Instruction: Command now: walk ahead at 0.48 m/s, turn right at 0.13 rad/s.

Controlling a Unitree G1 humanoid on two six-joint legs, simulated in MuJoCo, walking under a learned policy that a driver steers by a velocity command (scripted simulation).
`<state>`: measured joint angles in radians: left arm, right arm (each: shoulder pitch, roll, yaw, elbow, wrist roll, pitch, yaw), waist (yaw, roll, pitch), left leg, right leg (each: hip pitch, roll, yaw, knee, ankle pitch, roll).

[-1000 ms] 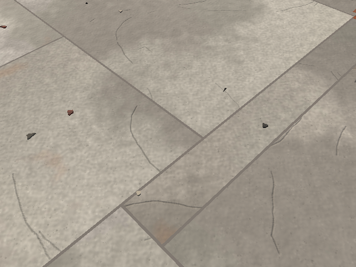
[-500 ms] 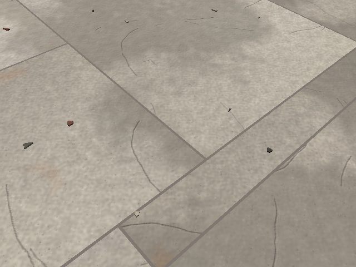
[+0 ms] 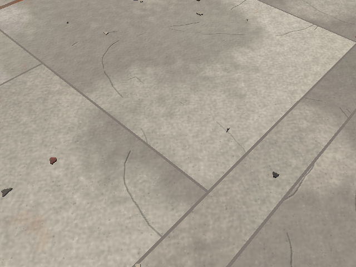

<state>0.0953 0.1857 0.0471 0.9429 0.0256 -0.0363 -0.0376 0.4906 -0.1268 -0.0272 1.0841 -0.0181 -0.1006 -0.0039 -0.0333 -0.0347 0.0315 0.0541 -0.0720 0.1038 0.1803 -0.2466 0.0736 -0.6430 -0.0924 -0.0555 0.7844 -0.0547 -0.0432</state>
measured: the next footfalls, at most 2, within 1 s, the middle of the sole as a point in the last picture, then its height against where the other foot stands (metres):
right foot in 0.18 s outside the picture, level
left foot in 0.74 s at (179, 228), level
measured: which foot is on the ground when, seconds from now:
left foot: down 0.00-0.18, up 0.20-0.72, down 0.74-1.00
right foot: up 0.00-0.16, down 0.18-0.74, up 0.76-1.00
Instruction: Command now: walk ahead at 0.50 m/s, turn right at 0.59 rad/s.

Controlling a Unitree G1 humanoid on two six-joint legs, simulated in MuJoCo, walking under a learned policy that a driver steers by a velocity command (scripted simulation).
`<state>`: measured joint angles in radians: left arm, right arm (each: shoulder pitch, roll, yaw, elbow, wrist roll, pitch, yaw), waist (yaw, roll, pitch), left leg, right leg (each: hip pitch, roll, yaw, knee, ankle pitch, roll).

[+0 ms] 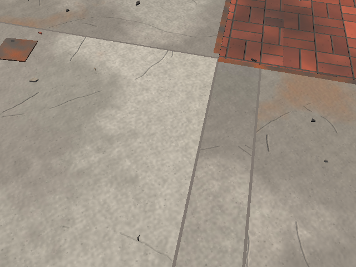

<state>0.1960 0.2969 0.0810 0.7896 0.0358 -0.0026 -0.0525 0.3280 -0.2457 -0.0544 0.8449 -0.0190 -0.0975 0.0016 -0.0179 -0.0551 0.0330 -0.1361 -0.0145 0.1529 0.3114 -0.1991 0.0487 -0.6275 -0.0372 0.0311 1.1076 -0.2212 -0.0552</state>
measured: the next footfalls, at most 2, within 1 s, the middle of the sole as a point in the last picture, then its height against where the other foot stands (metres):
right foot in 0.28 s outside the picture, level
left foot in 0.82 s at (185, 232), level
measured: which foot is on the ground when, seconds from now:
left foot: down 0.00-0.30, up 0.32-0.80, down 0.82-1.00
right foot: up 0.00-0.26, down 0.28-0.84, up 0.86-1.00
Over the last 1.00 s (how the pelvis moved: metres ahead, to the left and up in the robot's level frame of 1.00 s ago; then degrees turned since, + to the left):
0.57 -0.08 0.00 -32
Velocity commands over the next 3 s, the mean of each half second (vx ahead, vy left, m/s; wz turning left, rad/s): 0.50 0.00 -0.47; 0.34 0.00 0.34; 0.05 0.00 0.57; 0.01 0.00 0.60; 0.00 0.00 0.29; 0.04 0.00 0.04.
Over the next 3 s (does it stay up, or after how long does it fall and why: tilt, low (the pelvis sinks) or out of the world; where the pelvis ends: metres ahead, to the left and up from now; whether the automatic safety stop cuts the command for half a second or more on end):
stays up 0.58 -0.13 0.00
